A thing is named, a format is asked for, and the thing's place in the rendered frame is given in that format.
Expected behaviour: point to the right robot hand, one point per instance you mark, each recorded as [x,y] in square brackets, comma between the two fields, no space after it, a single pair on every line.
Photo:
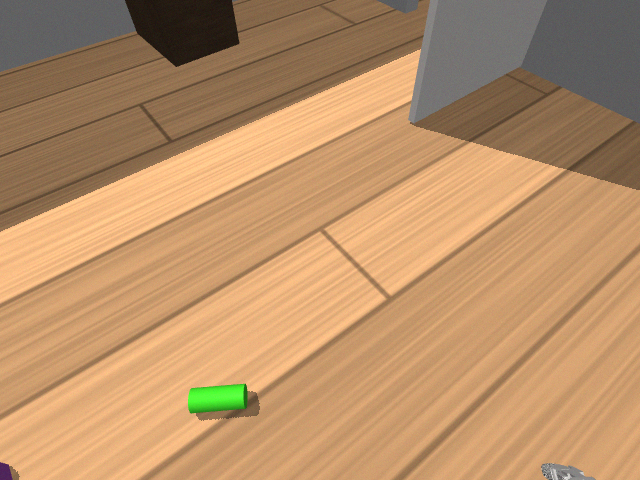
[560,472]

